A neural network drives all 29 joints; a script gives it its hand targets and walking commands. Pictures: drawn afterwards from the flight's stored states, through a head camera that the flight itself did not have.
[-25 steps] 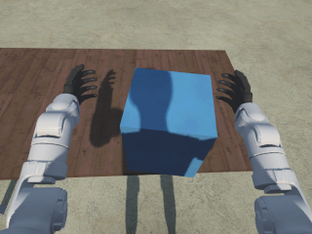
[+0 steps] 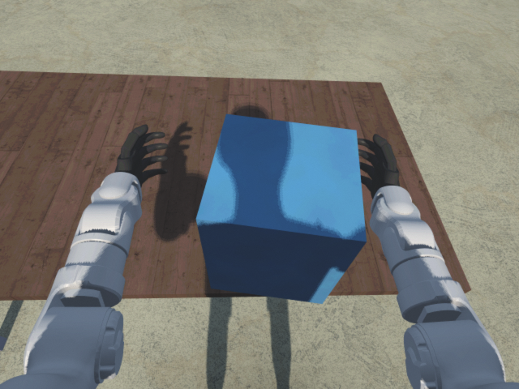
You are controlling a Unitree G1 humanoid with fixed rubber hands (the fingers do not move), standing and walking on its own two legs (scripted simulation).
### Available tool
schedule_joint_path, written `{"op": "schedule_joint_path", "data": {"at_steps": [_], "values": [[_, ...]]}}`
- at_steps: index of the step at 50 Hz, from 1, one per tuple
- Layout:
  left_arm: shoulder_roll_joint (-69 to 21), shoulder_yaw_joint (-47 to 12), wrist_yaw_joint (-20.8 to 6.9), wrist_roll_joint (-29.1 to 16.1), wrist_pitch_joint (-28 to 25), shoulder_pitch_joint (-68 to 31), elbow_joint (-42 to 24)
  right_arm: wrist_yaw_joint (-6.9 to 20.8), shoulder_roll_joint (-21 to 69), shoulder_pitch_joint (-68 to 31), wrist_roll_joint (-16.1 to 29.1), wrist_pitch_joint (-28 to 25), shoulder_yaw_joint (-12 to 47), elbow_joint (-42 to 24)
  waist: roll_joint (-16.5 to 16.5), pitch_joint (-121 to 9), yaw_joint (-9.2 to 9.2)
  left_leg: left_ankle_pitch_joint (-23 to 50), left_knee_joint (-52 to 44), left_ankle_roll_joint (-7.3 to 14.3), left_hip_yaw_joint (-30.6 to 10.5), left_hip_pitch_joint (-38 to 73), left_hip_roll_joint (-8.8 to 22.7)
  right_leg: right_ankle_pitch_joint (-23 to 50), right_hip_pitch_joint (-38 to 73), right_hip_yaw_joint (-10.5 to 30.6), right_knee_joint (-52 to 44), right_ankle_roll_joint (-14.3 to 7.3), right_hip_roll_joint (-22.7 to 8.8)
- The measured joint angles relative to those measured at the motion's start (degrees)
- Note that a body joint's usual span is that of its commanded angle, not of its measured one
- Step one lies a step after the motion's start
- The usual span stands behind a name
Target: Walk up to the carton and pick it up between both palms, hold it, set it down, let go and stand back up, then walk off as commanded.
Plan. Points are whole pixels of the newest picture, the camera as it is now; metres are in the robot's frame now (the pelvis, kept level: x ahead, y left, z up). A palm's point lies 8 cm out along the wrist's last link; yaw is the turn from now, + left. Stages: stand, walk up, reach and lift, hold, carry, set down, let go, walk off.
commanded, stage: reach and lift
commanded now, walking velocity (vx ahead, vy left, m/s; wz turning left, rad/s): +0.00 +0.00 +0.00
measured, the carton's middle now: (277, 215) +0.38 -0.04 +0.01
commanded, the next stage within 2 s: none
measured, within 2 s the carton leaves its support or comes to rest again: neither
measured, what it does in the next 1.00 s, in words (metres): stands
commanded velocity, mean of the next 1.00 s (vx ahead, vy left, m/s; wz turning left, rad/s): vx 0.00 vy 0.00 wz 0.00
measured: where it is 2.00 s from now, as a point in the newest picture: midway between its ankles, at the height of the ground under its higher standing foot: outside the picture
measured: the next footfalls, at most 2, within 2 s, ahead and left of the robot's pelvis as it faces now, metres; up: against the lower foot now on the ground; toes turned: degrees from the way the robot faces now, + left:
none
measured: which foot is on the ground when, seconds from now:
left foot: down 0.00-1.00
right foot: down 0.00-1.00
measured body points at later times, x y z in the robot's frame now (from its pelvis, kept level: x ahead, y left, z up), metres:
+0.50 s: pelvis -0.01 +0.01 -0.02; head +0.05 +0.01 +0.43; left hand +0.42 +0.16 +0.01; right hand +0.39 -0.21 +0.02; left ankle -0.02 +0.12 -0.74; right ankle +0.01 -0.11 -0.74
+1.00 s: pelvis -0.04 -0.01 -0.04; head +0.04 +0.01 +0.40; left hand +0.42 +0.12 +0.01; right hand +0.39 -0.19 +0.02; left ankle -0.02 +0.12 -0.74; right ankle +0.01 -0.11 -0.74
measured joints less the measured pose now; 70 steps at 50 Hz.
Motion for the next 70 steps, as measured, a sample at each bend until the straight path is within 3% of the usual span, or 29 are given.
{"op": "schedule_joint_path", "data": {"at_steps": [8, 15, 20, 31, 41, 54, 58, 64, 70], "values": [[-2.44, -1.69, 1.20, -0.59, -10.56, 3.21, 5.64, 0.21, 2.58, 4.19, -3.65, -8.69, -2.00, 3.11, 1.16, -2.31, 0.92, -0.56, 2.35, 0.26, 0.13, -6.04, -0.01, -0.06, -5.73, 0.20, 1.54, 0.27, 0.01], [-4.66, -3.41, 2.02, -0.39, -22.17, 0.02, 17.59, 1.43, 2.24, 0.66, -4.95, -16.34, -2.34, 12.50, 2.13, -5.89, 1.16, -1.27, 5.67, 0.54, 0.42, -12.67, -0.07, -0.45, -12.36, 0.54, 4.56, 0.56, -0.02], [-6.15, -3.81, 2.55, -0.72, -28.22, -2.96, 25.34, 1.98, 1.55, -2.03, -3.49, -20.14, -1.32, 18.97, 2.25, -8.23, 1.28, -2.10, 8.40, 0.61, 0.54, -16.52, -0.15, -1.48, -16.53, 0.69, 7.80, 0.63, -0.08], [-5.37, -5.86, 2.99, -3.34, -33.12, -8.90, 35.03, 1.16, 1.19, -6.65, -0.37, -22.89, 1.04, 25.95, 1.57, -10.49, 1.02, -3.11, 13.33, 0.18, 0.11, -22.58, -0.22, -3.15, -23.05, 0.28, 13.84, 0.17, -0.15], [-5.43, -7.06, 3.07, -4.29, -34.13, -11.72, 36.98, -0.22, 2.83, -9.32, -2.18, -21.02, -1.35, 25.85, 0.48, -11.35, 0.30, -3.12, 16.32, -0.43, -0.52, -26.86, -0.64, -4.15, -27.81, -0.38, 18.30, -0.46, -0.59], [-8.71, 0.86, 3.43, 5.04, -32.87, -13.81, 35.86, -2.80, 9.54, -11.14, -12.50, -20.03, -11.03, 22.90, -0.87, -8.50, -0.52, -2.66, 16.41, -0.97, -0.53, -26.21, -0.91, -4.58, -27.89, -0.39, 20.00, -1.03, -0.88], [-9.61, 4.01, 3.04, 8.26, -33.13, -12.95, 35.26, -2.06, 10.94, -10.62, -16.82, -21.01, -15.09, 22.46, -0.60, -7.44, -0.37, -2.22, 14.88, -0.91, -0.57, -24.29, -1.08, -4.34, -26.00, -0.42, 18.72, -0.94, -1.05], [-11.68, 9.79, 2.43, 14.15, -36.42, -10.62, 35.12, 0.43, 13.97, -7.73, -26.80, -23.29, -22.98, 19.05, 0.36, -4.81, -0.25, -1.30, 10.89, -0.57, -0.82, -18.69, -1.33, -3.70, -20.16, -0.68, 14.72, -0.69, -1.33], [-13.64, 11.99, 2.28, 16.22, -39.63, -6.03, 35.38, 1.06, 15.30, -2.57, -32.39, -26.06, -24.16, 17.03, 1.99, -3.81, -1.01, -0.46, 5.87, -0.11, -1.49, -12.01, -1.60, -2.82, -12.79, -1.35, 9.00, -0.08, -1.63]]}}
